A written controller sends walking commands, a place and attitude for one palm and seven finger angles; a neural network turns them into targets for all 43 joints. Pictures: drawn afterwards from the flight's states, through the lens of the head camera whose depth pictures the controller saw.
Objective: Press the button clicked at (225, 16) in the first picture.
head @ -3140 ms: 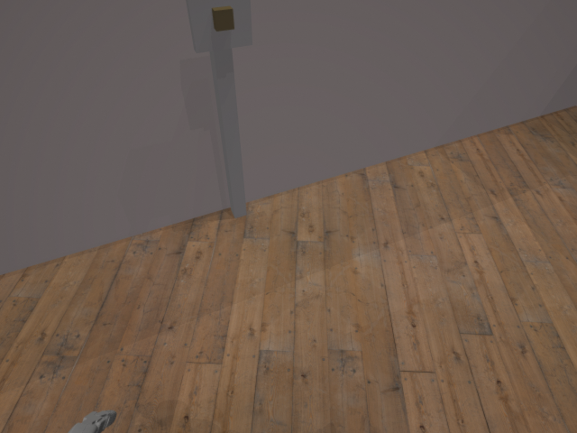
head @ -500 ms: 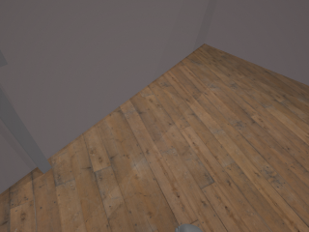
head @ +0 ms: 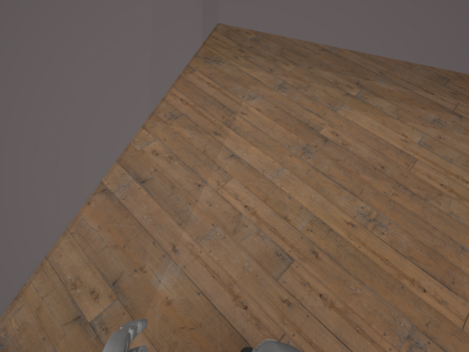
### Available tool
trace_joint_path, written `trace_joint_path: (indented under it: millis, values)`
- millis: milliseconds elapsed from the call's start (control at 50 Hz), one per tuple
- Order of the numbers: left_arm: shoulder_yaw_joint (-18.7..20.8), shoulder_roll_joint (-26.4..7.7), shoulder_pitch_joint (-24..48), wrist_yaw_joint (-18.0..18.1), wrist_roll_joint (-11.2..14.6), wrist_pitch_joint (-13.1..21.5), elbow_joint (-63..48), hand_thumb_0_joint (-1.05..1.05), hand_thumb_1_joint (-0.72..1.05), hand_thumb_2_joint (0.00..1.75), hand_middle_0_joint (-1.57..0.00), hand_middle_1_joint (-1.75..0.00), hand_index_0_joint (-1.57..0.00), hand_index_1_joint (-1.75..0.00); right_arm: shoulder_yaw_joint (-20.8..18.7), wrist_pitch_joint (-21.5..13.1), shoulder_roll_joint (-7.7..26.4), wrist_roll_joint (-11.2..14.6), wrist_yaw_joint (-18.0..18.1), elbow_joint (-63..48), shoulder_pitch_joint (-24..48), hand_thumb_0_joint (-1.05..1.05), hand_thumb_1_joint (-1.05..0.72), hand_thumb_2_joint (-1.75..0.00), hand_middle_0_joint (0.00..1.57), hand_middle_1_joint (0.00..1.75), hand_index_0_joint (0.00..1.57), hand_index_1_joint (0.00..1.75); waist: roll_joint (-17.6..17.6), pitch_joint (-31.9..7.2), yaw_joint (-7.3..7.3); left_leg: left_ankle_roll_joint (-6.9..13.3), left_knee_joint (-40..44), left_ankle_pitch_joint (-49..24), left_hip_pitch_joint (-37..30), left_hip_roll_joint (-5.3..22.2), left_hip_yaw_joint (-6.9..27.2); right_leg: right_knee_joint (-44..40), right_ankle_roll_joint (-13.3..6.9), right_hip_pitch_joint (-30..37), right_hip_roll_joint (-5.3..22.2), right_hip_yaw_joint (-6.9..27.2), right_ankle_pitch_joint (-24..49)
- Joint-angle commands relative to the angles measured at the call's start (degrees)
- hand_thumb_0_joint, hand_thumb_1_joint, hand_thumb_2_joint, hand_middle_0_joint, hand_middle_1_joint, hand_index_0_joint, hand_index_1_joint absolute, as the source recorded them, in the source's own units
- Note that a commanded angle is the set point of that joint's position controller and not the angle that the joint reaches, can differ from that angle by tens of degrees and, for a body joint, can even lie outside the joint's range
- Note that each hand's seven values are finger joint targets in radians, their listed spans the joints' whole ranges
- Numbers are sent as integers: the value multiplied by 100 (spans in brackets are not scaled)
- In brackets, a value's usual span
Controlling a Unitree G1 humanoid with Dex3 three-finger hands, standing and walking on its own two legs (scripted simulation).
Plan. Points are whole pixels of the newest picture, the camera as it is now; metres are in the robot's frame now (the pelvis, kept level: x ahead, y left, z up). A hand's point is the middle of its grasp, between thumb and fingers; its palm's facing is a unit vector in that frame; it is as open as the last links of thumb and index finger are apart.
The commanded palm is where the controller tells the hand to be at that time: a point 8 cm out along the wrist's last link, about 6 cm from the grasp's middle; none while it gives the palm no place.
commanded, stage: walk to a spot facing it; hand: left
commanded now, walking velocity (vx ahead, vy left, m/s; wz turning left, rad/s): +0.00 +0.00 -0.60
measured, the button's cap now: out of the picture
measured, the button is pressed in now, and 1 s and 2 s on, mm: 0 0 0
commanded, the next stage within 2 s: turn to face it in 0.02 s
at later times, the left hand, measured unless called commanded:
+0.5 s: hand (112, 325) +0.19 +0.24 -0.17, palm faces +0.07 -0.98 -0.17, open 7.4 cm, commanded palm none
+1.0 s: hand (104, 341) +0.16 +0.23 -0.12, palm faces +0.29 -0.90 -0.31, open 7.4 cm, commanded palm none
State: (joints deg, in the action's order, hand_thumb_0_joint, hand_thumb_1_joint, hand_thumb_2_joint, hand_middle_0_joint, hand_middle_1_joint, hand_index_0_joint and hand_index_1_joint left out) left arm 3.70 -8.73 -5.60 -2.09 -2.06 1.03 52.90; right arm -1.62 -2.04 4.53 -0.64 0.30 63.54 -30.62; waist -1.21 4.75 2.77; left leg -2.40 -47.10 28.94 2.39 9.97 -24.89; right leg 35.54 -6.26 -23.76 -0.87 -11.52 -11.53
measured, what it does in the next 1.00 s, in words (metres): walks ahead, turning left: left foot, then right foot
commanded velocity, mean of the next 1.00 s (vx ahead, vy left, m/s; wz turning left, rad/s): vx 0.01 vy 0.00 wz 0.49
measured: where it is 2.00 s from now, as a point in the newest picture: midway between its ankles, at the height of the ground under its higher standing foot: outside the picture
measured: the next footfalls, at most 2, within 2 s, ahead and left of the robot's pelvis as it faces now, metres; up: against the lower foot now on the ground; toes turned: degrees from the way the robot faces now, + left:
left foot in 0.38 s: +0.23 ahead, +0.15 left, +0.00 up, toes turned +4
right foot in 0.92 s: +0.17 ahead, -0.10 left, +0.00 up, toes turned +12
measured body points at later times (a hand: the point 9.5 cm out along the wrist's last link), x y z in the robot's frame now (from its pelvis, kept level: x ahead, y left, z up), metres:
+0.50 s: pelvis +0.13 +0.06 +0.01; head +0.15 +0.09 +0.46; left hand +0.19 +0.29 -0.15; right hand +0.21 -0.17 -0.12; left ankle +0.19 +0.15 -0.71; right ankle +0.07 -0.06 -0.67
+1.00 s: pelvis +0.11 +0.01 +0.02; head +0.14 -0.02 +0.47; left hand +0.14 +0.28 -0.10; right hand +0.21 -0.24 -0.14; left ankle +0.14 +0.14 -0.66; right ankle +0.13 -0.11 -0.72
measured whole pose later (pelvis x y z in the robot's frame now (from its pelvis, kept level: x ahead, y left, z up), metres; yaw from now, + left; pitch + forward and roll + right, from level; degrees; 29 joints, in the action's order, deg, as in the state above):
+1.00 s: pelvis +0.11 +0.01 +0.02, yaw +16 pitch +0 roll +1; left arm 3.3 -10.9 -10.6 1.9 -1.1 -2.3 51.0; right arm -6.5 5.0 14.1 -1.7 -1.0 54.6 -14.4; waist 3.3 1.4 2.3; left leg -1.8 -53.3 21.0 31.8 -4.1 4.0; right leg 30.0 -0.5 -13.0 2.3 -4.0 -17.6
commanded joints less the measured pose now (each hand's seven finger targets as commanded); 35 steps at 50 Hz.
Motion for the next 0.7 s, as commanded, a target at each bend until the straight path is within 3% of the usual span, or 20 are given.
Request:
trace_joint_path:
  millis: [0, 20, 40, 60, 80, 140, 200, 220, 320, 340, 360, 380, 400, 420, 440, 460, 480, 540, 600, 680]
  values:
    - [421, -1691, -1923, 292, 232, 76, 216, 0, 90, 90, -20, -30, -20, -30, -260, -165, 876, 80, 166, -1154, 1126, 0, -90, -90, 20, 30, 20, 30, 123, -1299, -915, -120, -4005, 199, 3730, -206, 2079, -863, -1466, 3740, 2459, 3140, 5444]
    - [352, -1489, -1646, 295, 215, 131, 113, 0, 90, 90, -20, -30, -20, -30, -250, -117, 840, 41, 121, -1194, 1103, 0, -90, -90, 20, 30, 20, 30, -112, -1270, -730, -160, -3761, -309, 3691, -60, 2320, -1007, -1107, 3263, 2156, 2961, 4782]
    - [302, -1269, -1256, 313, 221, 140, 43, 0, 90, 90, -20, -30, -20, -30, -280, -48, 940, 9, 109, -1142, 1262, 0, -90, -90, 20, 30, 20, 30, 149, -816, -511, -166, -3426, -603, 3458, 73, 2413, -1317, -864, 2335, 1921, 2672, 3863]
    - [229, -1093, -1046, 317, 196, 185, 23, 0, 90, 90, -20, -30, -20, -30, -270, 35, 873, -46, 111, -1067, 1267, 0, -90, -90, 20, 30, 20, 30, 179, -466, -318, -178, -3067, -779, 3120, 121, 2376, -1542, -620, 1446, 1712, 2351, 3515]
    - [185, -1011, -948, 314, 157, 224, 17, 0, 90, 90, -20, -30, -20, -30, -255, 112, 821, -66, 109, -1032, 1157, 0, -90, -90, 20, 30, 20, 30, 183, -307, -169, -207, -2843, -878, 2907, 56, 2340, -1622, -516, 939, 1527, 2125, 3497]
    - [129, -869, -695, 333, 68, 266, 1, 0, 90, 90, -20, -30, -20, -30, -194, 228, 663, -68, 104, -827, 709, 0, -90, -90, 20, 30, 20, 30, -204, -525, 176, -238, -2097, -1161, 2597, -110, 2300, -1597, -369, 644, 1174, 1483, 3609]
    - [40, -755, -741, 318, 94, 236, 56, 0, 90, 90, -20, -30, -20, -30, -113, 245, 685, -48, 65, -815, 956, 0, -90, -90, 20, 30, 20, 30, -608, -641, 120, -207, -1223, -1613, 2330, -198, 2212, -1584, -248, 658, 968, 1195, 3203]
    - [12, -717, -796, 317, 94, 224, 107, 0, 90, 90, -20, -30, -20, -30, -86, 230, 686, -34, 49, -835, 1142, 0, -90, -90, 20, 30, 20, 30, -656, -651, 34, -192, -749, -1613, 2235, -262, 2157, -1547, -224, 795, 944, 1157, 3096]
    - [28, -886, -1114, 373, 86, 108, 264, 0, 90, 90, -20, -30, -20, -30, -48, 101, 823, -22, -3, -965, 1956, 0, -90, -90, 20, 30, 20, 30, -607, -477, -367, -54, 1024, -1763, 1760, -588, 2010, -1114, -30, 1479, 1270, 1106, 2722]
    - [44, -928, -1130, 396, 91, 63, 290, 0, 90, 90, -20, -30, -20, -30, -86, 96, 916, -35, -21, -937, 1820, 0, -90, -90, 20, 30, 20, 30, -461, -464, -314, -25, 1469, -2142, 1485, -584, 2050, -796, 96, 1492, 1300, 988, 2415]
    - [48, -908, -1203, 410, 115, 25, 274, 0, 90, 90, -20, -30, -20, -30, -133, 88, 1145, -60, -30, -870, 1538, 0, -90, -90, 20, 30, 20, 30, 87, -656, -219, 65, 1852, -3251, 928, -470, 2257, -141, 308, 1341, 1194, 832, 1955]
    - [42, -728, -1382, 414, 165, -11, 209, 0, 90, 90, -20, -30, -20, -30, -221, 69, 1569, -103, -24, -872, 1257, 0, -90, -90, 20, 30, 20, 30, 1161, -938, -166, 487, 1978, -5097, 269, 402, 3354, 752, 649, 670, 759, 458, 515]
    - [-9, -548, -1490, 424, 206, -42, 118, 0, 90, 90, -20, -30, -20, -30, -266, 120, 1820, -89, -7, -856, 1112, 0, -90, -90, 20, 30, 20, 30, 1920, -922, -209, 1179, 2309, -6517, 144, 1262, 4275, 1764, 900, 97, 322, 430, -2386]
    - [-6, -641, -1283, 450, 173, -87, 77, 0, 90, 90, -20, -30, -20, -30, -234, 168, 1753, -78, 67, -810, 1170, 0, -90, -90, 20, 30, 20, 30, 1798, -798, -182, 1469, 2592, -6179, 323, 1317, 4596, 2454, 933, -130, 348, 889, -2711]
    - [26, -719, -1080, 450, 143, -119, 69, 0, 90, 90, -20, -30, -20, -30, -225, 169, 1649, -72, 98, -808, 1275, 0, -90, -90, 20, 30, 20, 30, 1804, -682, -180, 1437, 2703, -5407, 530, 1082, 4465, 2733, 909, -303, 490, 1049, -2420]
    - [89, -791, -817, 420, 121, -120, -1, 0, 90, 90, -20, -30, -20, -30, -230, 182, 1538, -79, 100, -899, 1364, 0, -90, -90, 20, 30, 20, 30, 1347, -552, -133, 1397, 2715, -4826, 720, 927, 4410, 2902, 896, -438, 523, 1098, -2202]
    - [118, -782, -708, 381, 120, -121, -58, 0, 90, 90, -20, -30, -20, -30, -240, 195, 1566, -80, 96, -964, 1500, 0, -90, -90, 20, 30, 20, 30, 1130, -588, -162, 1331, 2726, -4305, 828, 755, 4225, 2910, 902, -439, 525, 1154, -1959]
    - [149, -667, -719, 325, 113, -167, -93, 0, 90, 90, -20, -30, -20, -30, -319, 190, 1570, -75, 88, -1121, 1678, 0, -90, -90, 20, 30, 20, 30, 761, -798, -220, 1186, 2915, -3364, 895, 437, 4001, 2731, 950, -385, 484, 1112, -1410]
    - [178, -634, -677, 327, 111, -217, -153, 0, 90, 90, -20, -30, -20, -30, -387, 209, 1649, -65, 61, -1179, 1654, 0, -90, -90, 20, 30, 20, 30, 853, -939, -166, 1158, 3015, -2700, 876, 300, 4038, 2461, 1000, -365, 462, 1106, -1226]
    - [195, -654, -479, 334, 121, -245, -322, 0, 90, 90, -20, -30, -20, -30, -463, 265, 1745, -80, 33, -1223, 1577, 0, -90, -90, 20, 30, 20, 30, 1049, -914, -87, 1204, 3084, -2118, 922, 261, 4429, 1990, 1028, -358, 395, 1134, -1321]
